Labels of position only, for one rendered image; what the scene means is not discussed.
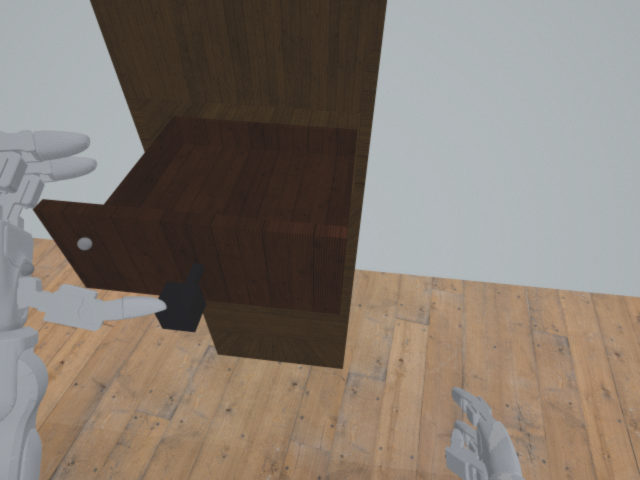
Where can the drawer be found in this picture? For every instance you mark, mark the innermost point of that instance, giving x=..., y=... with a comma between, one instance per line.
x=263, y=206

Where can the right robot hand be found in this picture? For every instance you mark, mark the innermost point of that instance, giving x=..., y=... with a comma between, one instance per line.
x=491, y=450

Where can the left robot hand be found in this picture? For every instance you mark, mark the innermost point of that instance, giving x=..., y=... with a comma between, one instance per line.
x=28, y=159

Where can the robot left forearm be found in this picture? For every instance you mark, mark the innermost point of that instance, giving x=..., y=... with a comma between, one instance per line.
x=23, y=384

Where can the handle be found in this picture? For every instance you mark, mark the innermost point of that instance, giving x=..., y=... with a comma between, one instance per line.
x=185, y=302

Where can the cabinet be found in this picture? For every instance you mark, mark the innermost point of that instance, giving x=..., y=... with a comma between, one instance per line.
x=296, y=62

